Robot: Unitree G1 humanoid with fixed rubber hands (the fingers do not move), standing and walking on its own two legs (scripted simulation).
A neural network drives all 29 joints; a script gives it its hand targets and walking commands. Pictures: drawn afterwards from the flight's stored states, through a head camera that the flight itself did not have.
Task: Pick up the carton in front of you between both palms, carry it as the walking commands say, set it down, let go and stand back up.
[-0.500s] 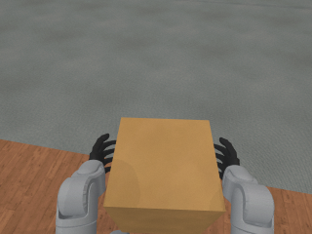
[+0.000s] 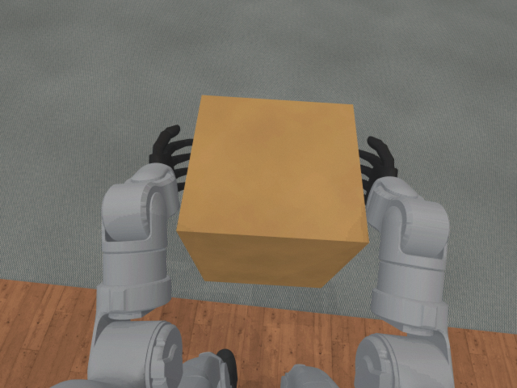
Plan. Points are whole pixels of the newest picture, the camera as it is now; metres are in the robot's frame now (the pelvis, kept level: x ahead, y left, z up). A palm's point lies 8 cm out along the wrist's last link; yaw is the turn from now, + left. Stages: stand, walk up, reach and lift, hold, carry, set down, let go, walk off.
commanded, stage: carry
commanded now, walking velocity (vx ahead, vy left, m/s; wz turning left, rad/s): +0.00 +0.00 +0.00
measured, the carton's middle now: (269, 204) +0.37 -0.01 +0.03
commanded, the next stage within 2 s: none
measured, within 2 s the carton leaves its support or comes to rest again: neither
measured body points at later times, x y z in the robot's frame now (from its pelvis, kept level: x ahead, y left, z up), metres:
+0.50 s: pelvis +0.09 -0.02 +0.01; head +0.13 -0.02 +0.46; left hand +0.45 +0.14 +0.12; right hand +0.46 -0.16 +0.12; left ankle +0.09 +0.06 -0.72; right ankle +0.02 -0.12 -0.71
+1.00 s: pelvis +0.07 -0.03 +0.01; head +0.05 -0.03 +0.46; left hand +0.41 +0.13 +0.13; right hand +0.42 -0.18 +0.13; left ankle +0.09 +0.06 -0.72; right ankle +0.02 -0.12 -0.72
